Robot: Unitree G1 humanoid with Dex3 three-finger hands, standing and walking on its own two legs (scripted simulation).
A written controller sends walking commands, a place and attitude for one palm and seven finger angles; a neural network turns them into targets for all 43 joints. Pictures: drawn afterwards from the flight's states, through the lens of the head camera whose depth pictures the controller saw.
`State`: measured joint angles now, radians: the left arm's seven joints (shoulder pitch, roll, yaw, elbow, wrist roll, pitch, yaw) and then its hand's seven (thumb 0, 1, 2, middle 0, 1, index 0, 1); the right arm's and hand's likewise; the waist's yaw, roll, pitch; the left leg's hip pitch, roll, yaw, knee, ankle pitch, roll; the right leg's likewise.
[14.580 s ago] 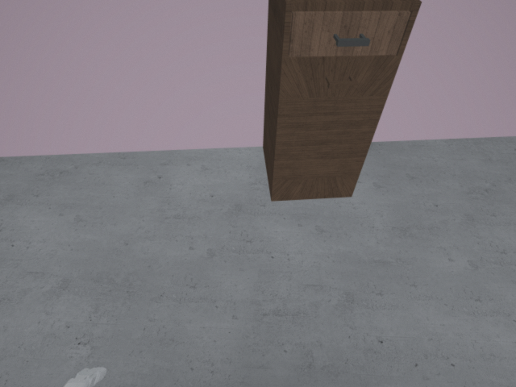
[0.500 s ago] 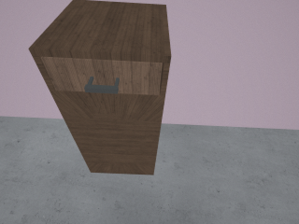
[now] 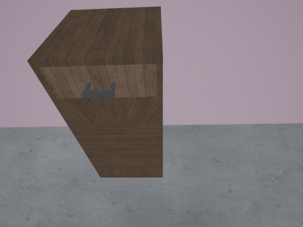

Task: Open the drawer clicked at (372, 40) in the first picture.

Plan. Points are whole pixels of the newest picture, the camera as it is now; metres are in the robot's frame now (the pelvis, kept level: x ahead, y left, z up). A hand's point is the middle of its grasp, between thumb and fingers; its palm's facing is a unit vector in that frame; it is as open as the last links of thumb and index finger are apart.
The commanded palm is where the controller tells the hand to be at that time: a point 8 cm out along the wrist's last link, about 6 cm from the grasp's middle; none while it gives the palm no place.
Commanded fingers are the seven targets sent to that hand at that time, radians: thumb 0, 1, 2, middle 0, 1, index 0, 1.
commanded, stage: look again from close up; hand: left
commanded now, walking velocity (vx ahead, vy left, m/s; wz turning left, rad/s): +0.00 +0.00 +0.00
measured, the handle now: (99, 89) +0.53 +0.21 +0.07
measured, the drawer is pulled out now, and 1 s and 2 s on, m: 0.00 0.00 0.00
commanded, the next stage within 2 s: raise the hand with hooked fingers in 0.36 s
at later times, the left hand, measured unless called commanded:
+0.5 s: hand out of the picture +0.03 +0.13 -0.16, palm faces -0.03 -0.97 -0.24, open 7.3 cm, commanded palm +0.13 +0.18 -0.06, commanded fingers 0.00 0.83 0.87 -0.20 -0.34 -0.20 -0.34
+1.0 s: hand (80, 216) +0.16 +0.20 -0.03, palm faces -0.01 -0.11 -0.99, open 9.2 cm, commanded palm +0.18 +0.20 +0.04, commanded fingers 0.00 0.25 0.62 -0.25 -0.72 -0.25 -0.72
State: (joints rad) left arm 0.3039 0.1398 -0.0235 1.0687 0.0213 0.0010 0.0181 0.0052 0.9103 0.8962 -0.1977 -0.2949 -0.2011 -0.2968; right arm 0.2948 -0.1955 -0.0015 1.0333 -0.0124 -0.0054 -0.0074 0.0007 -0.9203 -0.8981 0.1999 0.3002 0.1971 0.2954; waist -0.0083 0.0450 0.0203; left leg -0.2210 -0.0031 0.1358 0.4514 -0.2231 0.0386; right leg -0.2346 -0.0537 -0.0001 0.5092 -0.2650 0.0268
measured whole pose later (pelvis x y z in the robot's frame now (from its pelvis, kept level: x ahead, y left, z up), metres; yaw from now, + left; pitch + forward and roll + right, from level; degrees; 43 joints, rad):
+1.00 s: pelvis +0.01 -0.05 -0.04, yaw +1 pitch +7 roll +1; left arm 0.50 0.39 -0.08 -0.08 1.06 -0.05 0.42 0.00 0.46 0.71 -0.25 -0.58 -0.26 -0.58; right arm 0.01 -0.25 -0.05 0.52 -0.08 0.04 0.03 0.01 -0.91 -0.90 0.20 0.30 0.20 0.30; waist 0.15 0.00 -0.10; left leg -0.52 0.03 0.00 0.80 -0.39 -0.04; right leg -0.52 0.00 -0.04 0.84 -0.44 -0.05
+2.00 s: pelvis +0.00 -0.01 +0.01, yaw +2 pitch -3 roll +0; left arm -0.24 0.59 -0.04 -0.05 0.85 0.10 -0.16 0.00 -0.48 0.30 -0.32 -1.19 -0.32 -1.19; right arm 0.08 -0.25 0.04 0.64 0.02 0.10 -0.01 0.01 -0.90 -0.90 0.20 0.30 0.20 0.30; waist 0.10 0.11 0.01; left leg -0.15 -0.01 -0.01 0.39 -0.19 0.00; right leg -0.13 -0.03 -0.04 0.40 -0.22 0.01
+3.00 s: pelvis +0.01 -0.01 +0.01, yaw +1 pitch +1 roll +0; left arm -0.40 0.55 -0.08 0.18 0.89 0.07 -0.11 0.00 -0.49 0.30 -0.32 -1.20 -0.32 -1.20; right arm 0.16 -0.27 0.00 0.66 0.04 0.12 0.00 0.01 -0.91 -0.90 0.20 0.30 0.20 0.30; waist 0.06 0.09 -0.01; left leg -0.24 -0.01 0.00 0.40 -0.19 0.01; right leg -0.22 -0.04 -0.03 0.42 -0.23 0.01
